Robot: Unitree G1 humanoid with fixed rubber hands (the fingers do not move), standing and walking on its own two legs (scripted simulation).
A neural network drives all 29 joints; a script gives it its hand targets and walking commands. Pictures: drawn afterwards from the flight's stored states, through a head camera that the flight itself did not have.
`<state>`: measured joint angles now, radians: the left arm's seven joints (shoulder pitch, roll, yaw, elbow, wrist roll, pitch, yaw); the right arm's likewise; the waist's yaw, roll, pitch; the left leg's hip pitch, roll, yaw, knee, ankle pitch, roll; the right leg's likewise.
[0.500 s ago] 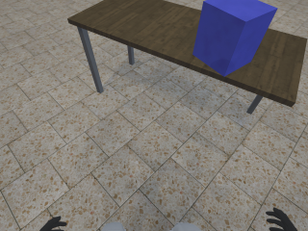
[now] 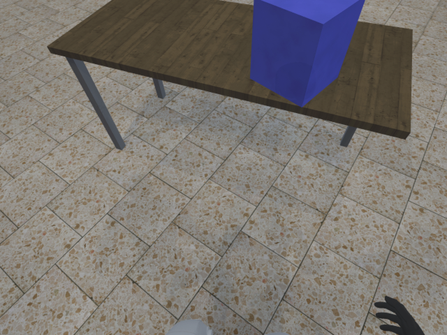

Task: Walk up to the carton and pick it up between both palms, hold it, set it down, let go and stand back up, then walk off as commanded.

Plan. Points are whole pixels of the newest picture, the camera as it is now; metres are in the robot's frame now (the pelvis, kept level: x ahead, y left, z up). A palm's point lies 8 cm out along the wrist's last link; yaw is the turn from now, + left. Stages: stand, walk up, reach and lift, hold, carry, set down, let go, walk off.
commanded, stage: walk up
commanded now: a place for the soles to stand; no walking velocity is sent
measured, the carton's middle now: (300, 42) +0.87 -0.20 +0.03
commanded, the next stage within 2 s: none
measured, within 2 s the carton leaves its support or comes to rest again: neither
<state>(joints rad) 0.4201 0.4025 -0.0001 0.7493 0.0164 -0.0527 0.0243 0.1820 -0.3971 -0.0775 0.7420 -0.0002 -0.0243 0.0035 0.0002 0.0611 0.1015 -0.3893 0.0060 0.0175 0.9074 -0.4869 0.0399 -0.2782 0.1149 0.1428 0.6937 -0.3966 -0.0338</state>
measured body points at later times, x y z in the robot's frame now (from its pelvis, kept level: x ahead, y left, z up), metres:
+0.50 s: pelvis +0.01 +0.06 +0.00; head +0.03 +0.08 +0.45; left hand +0.08 +0.36 -0.13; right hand +0.13 -0.27 -0.07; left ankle +0.02 +0.11 -0.72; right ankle +0.00 -0.09 -0.68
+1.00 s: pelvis +0.00 +0.10 -0.02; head +0.01 +0.06 +0.43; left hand +0.11 +0.42 -0.09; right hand +0.08 -0.23 -0.14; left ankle +0.02 +0.17 -0.70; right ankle +0.04 -0.07 -0.72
